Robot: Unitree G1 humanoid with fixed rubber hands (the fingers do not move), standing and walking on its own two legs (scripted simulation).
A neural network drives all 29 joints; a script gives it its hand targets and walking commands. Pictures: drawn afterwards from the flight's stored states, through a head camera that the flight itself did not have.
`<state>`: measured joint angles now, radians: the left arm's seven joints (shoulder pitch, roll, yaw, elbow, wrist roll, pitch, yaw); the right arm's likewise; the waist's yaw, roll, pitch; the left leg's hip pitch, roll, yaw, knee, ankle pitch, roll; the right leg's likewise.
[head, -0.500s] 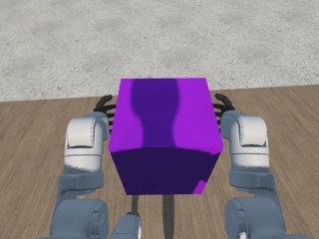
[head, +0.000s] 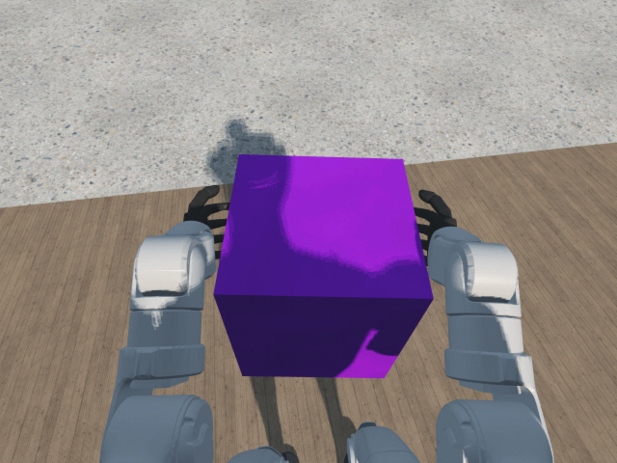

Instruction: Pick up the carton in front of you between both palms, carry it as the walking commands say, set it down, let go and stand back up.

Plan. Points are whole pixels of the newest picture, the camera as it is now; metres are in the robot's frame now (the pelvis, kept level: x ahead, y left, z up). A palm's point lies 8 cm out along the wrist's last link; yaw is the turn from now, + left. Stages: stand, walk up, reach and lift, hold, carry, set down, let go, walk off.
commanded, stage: carry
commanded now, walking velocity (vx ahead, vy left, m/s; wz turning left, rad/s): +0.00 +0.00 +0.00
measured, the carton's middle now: (317, 274) +0.35 -0.01 +0.00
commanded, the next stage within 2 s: none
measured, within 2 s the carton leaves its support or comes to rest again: neither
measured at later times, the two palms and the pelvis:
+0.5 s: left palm (199, 187) +0.40 +0.13 +0.12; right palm (449, 179) +0.41 -0.16 +0.12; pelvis +0.06 -0.03 -0.01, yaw +2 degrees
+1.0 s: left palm (235, 151) +0.48 +0.10 +0.10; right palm (453, 140) +0.50 -0.20 +0.11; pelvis +0.14 -0.06 -0.01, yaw +1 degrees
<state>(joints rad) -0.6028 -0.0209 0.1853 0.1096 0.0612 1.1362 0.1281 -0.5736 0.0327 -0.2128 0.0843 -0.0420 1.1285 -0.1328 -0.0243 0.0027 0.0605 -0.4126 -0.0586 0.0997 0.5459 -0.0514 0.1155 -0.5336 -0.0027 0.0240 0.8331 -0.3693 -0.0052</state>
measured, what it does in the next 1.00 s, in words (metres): walks ahead: right foot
